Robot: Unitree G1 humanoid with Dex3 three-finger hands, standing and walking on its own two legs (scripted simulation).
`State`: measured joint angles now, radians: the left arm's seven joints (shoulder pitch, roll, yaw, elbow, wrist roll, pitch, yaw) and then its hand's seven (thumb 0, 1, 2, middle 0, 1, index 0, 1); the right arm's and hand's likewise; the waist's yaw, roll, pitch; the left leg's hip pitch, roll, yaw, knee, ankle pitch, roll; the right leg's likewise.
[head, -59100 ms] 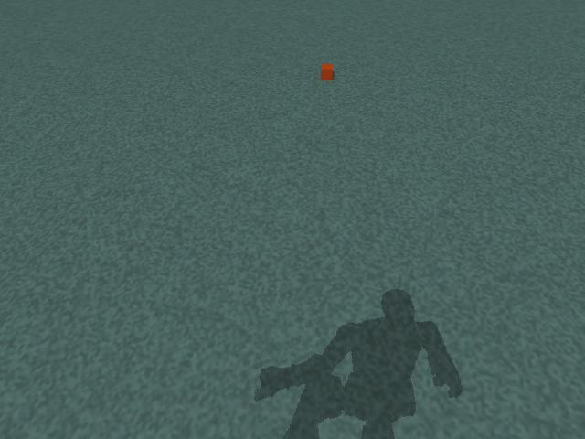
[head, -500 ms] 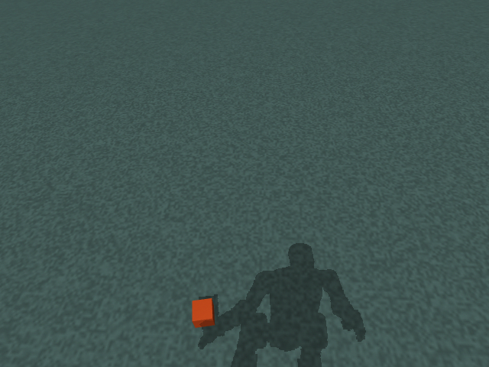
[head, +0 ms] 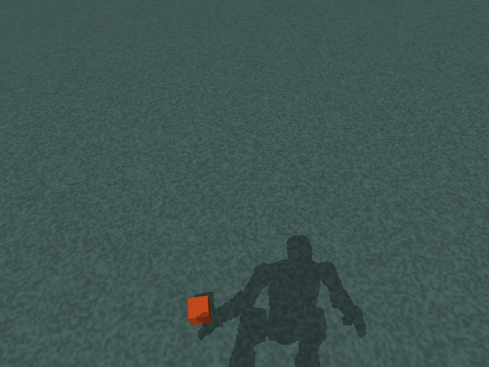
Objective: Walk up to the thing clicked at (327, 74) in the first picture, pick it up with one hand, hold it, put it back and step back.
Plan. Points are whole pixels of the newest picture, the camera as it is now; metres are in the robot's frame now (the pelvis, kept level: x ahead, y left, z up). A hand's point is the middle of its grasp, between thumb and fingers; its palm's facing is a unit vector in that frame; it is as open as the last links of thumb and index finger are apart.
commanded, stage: stand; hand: left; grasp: from above
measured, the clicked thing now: (199, 310) +0.45 +0.23 -0.74
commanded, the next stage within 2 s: step back in 1.06 s
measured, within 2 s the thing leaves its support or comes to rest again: neither
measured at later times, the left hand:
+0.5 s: hand out of the picture +0.08 +0.24 -0.16, palm faces +0.00 -0.94 -0.34, open 7.3 cm
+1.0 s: hand out of the picture +0.09 +0.24 -0.16, palm faces -0.01 -0.94 -0.34, open 7.3 cm
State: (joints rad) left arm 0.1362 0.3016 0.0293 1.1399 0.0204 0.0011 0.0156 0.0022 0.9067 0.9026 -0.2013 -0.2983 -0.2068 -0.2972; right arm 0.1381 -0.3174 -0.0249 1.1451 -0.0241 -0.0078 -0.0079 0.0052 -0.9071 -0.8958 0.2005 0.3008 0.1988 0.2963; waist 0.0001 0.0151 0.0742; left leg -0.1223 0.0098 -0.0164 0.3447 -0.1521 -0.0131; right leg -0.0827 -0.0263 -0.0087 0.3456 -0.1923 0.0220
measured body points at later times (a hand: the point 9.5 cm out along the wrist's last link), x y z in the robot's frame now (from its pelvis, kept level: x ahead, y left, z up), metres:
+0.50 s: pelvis +0.01 +0.00 +0.00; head +0.02 -0.01 +0.45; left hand +0.08 +0.29 -0.13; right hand +0.08 -0.30 -0.14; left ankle +0.03 +0.13 -0.75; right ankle +0.00 -0.13 -0.75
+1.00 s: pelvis +0.01 -0.01 +0.00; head +0.02 -0.01 +0.45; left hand +0.09 +0.29 -0.13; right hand +0.08 -0.31 -0.14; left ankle +0.03 +0.13 -0.75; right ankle +0.00 -0.13 -0.75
